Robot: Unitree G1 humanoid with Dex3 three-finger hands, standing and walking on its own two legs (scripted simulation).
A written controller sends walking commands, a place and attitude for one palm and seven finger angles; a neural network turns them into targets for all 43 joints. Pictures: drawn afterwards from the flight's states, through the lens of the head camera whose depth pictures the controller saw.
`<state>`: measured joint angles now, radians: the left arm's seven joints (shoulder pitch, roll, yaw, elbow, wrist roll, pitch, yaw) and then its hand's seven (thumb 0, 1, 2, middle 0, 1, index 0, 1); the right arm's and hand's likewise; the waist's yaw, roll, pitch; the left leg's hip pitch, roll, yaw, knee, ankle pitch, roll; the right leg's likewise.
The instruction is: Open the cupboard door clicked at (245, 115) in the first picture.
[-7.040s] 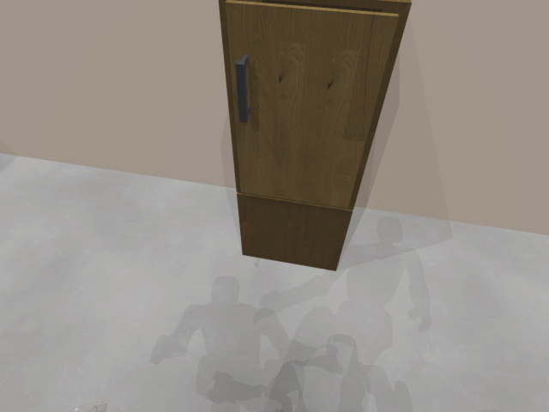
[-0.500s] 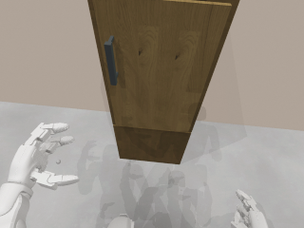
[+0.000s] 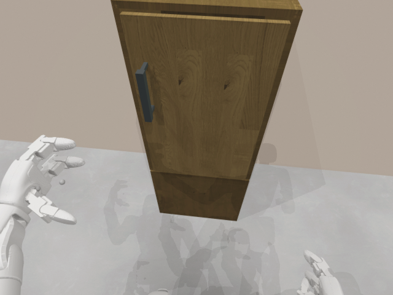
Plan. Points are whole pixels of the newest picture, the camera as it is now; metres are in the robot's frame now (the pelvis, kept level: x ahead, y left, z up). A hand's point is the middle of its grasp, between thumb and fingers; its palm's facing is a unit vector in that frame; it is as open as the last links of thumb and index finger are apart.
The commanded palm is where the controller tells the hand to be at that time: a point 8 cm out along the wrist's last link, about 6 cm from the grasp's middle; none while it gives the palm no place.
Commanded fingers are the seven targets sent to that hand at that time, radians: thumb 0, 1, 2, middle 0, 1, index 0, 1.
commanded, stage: raise the hand with hooked fingers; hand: left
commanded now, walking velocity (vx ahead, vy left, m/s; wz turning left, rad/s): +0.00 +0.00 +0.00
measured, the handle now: (147, 93) +0.59 +0.18 +0.09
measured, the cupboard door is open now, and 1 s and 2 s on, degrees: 0 0 0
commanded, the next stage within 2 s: move the hooked fingers beside the handle in 0.50 s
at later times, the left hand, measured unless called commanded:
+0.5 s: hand (69, 177) +0.29 +0.26 +0.11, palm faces -0.01 -1.00 -0.03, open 14.0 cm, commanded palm +0.27 +0.31 +0.11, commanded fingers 0.00 -0.50 0.30 -0.30 -1.20 -0.30 -1.20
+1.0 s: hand (85, 153) +0.36 +0.26 +0.10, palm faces -0.03 -1.00 +0.01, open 14.0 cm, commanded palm +0.34 +0.31 +0.11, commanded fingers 0.00 -0.50 0.30 -0.30 -1.20 -0.30 -1.20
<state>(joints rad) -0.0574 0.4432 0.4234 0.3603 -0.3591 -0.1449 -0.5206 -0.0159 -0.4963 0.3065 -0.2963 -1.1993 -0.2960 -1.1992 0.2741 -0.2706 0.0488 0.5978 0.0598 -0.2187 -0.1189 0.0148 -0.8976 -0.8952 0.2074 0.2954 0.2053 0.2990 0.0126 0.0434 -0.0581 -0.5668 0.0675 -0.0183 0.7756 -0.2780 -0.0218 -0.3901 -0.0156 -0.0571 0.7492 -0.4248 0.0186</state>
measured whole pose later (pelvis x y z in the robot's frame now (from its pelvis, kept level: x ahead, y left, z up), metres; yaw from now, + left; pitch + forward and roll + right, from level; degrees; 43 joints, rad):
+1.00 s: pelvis +0.00 +0.00 +0.00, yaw -1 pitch +7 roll -2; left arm -0.35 0.47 0.41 0.65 -0.30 -0.17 -0.51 -0.02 -0.50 0.30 -0.30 -1.20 -0.30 -1.20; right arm 0.28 -0.27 0.05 0.60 0.05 -0.16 -0.11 0.01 -0.90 -0.90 0.21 0.30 0.20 0.30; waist -0.02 0.02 -0.06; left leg -0.62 0.07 -0.01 0.79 -0.29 -0.02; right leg -0.45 -0.01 -0.04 0.77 -0.43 0.02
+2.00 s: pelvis +0.00 +0.00 -0.02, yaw -3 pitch +16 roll -3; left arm -0.88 0.66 0.47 1.20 -0.14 -0.28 -0.45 -0.02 -0.50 0.30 -0.30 -1.20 -0.30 -1.20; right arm 0.40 -0.29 0.02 0.66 0.03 0.02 -0.07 0.01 -0.90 -0.89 0.21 0.30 0.20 0.30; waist -0.14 0.02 -0.09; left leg -0.87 0.11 -0.01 0.93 -0.33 -0.02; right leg -0.71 0.02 -0.03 0.90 -0.47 0.02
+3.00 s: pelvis +0.01 +0.01 -0.03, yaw -4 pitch +18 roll -4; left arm -0.95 0.71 0.49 1.24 -0.10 -0.28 -0.42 -0.02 -0.50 0.30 -0.30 -1.20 -0.30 -1.20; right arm 0.39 -0.28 0.04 0.62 0.02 0.07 -0.05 0.01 -0.90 -0.89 0.21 0.30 0.21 0.30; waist -0.17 0.02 -0.10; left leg -0.93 0.11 -0.01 0.98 -0.36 -0.02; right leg -0.75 0.03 -0.03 0.92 -0.48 0.03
